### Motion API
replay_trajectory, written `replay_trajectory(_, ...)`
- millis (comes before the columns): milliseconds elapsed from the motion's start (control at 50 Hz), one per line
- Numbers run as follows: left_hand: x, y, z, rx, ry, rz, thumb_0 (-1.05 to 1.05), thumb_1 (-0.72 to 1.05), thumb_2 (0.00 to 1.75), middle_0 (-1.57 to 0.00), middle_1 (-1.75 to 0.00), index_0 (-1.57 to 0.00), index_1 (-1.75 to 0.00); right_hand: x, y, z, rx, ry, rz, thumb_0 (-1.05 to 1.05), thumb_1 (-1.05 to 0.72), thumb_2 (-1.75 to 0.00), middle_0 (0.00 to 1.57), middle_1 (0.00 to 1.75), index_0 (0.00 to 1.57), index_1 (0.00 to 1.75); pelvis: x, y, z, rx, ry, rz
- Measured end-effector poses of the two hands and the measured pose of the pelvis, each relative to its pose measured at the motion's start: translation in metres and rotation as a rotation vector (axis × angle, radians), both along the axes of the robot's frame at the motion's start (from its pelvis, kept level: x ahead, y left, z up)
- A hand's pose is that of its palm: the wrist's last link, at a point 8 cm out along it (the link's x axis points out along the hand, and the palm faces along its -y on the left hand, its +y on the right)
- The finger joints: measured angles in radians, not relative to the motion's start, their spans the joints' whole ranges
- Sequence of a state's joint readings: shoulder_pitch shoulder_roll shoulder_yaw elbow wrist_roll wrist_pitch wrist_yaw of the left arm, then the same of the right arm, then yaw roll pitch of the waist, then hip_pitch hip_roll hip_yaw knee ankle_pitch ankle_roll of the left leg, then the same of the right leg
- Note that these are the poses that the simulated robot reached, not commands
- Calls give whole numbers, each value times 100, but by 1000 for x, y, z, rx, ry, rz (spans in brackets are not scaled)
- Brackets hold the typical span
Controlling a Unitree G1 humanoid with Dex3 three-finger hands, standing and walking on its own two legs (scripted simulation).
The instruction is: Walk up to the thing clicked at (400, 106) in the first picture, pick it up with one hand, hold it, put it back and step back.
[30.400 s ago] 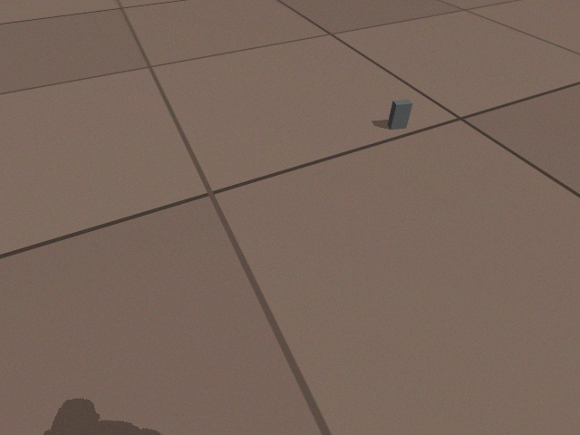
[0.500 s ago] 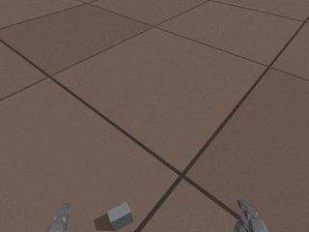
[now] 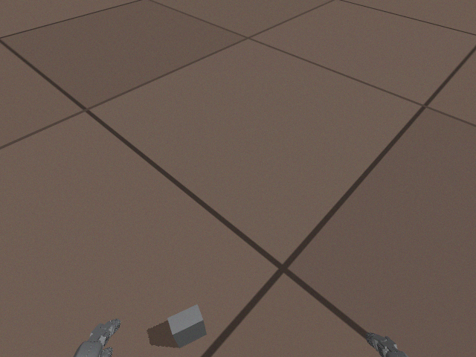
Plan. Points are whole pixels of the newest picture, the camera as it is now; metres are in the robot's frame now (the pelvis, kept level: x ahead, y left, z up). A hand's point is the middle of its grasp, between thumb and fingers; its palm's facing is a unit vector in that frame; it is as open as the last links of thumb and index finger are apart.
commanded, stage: stand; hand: left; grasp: from the side
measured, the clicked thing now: (188, 326) +0.38 +0.18 -0.65
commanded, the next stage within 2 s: none
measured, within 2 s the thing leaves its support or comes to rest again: neither
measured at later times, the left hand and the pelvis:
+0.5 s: hand out of the picture +0.04 +0.26 -0.11, palm faces +0.00 -0.94 -0.35, open 7.4 cm; pelvis +0.00 +0.01 +0.04, yaw +0 degrees
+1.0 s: hand out of the picture +0.04 +0.25 -0.11, palm faces +0.00 -0.94 -0.34, open 7.4 cm; pelvis -0.01 +0.00 +0.05, yaw +0 degrees
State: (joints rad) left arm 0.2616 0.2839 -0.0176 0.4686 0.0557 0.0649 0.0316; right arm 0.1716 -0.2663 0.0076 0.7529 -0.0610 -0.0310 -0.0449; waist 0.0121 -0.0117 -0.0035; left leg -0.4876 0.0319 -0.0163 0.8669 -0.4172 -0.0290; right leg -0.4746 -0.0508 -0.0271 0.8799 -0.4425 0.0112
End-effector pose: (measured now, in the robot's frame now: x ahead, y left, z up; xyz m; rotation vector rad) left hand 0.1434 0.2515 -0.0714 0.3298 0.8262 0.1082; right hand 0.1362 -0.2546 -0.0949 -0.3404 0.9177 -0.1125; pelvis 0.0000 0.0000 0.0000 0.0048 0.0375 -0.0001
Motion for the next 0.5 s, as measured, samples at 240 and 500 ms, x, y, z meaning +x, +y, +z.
replay_trajectory(240,-65,48,-15,27,268,123,0,84,88,-20,-30,-20,-30,-62,-25,10,-35,216,-111,1,-90,-90,20,30,21,30,4,11,25,-7,-62,-2)
replay_trajectory(500,-107,51,-6,24,395,181,0,90,89,-20,-30,-20,-30,-77,-8,10,28,280,-118,0,-90,-90,20,30,21,30,-3,12,43,-3,-110,5)
